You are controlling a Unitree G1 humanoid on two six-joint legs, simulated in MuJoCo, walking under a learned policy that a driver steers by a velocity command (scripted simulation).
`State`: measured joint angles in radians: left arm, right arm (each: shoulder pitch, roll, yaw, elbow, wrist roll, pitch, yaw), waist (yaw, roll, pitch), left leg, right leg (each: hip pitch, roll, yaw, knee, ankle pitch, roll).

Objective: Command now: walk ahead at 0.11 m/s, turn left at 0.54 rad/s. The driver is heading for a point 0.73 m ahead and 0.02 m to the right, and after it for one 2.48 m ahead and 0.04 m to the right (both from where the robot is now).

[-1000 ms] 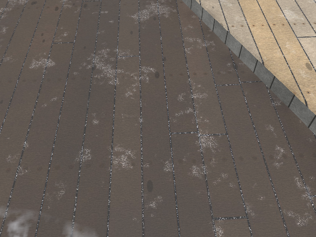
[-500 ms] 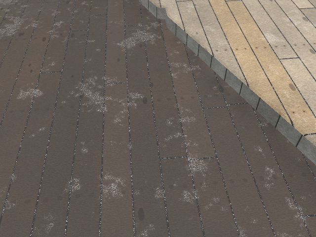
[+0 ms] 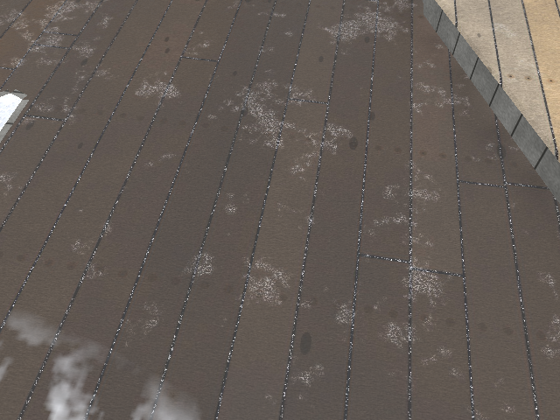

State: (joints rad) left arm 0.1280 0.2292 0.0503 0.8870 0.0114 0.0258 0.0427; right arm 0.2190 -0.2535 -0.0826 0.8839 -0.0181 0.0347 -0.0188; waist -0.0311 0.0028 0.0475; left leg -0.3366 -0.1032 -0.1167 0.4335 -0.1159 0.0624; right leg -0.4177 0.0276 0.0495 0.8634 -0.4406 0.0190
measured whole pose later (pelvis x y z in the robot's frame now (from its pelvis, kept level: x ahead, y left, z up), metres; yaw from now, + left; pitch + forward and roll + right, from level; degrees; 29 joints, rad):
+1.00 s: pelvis +0.37 +0.07 -0.01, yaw -2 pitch +1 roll +1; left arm 0.07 0.21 0.04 0.84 0.03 -0.03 -0.06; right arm 0.42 -0.19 -0.02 1.01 -0.02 -0.10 -0.02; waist -0.04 -0.02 0.06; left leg 0.15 -0.06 0.22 0.19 -0.37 0.04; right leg -0.62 -0.02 -0.11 0.65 -0.03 -0.11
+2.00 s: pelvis +0.94 +0.01 +0.01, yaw -8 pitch +2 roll +1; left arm 0.05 0.25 0.00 0.73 0.04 -0.04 -0.03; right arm 0.46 -0.24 -0.06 0.90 0.00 -0.05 0.01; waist -0.08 -0.04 0.04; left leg -0.06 -0.13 -0.13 0.27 -0.23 0.09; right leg -0.62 -0.07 0.05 0.72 -0.09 0.04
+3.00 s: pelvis +1.36 +0.02 +0.00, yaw +10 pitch +0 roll +1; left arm 0.20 0.22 0.02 0.89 0.02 0.00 0.02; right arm 0.29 -0.21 -0.01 0.93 -0.02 -0.05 -0.01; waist -0.02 -0.03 0.06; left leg -0.16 -0.07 0.06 0.36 -0.20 0.08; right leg -0.42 -0.04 -0.01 0.68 -0.24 0.00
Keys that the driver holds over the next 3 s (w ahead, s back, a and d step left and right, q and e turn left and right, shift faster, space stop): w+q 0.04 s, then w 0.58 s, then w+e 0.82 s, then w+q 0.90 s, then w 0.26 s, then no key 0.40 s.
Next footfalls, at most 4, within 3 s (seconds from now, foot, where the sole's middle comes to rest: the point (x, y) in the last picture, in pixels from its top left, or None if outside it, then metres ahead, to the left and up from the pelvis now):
0.12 right None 0.04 -0.12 -0.78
0.56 left None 0.25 0.14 -0.78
1.08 right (278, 368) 0.57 0.01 -0.78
1.60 left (248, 248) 0.92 0.08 -0.78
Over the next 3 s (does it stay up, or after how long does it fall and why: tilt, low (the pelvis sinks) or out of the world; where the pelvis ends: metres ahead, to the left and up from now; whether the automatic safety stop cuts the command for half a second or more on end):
stays up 1.36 0.02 0.00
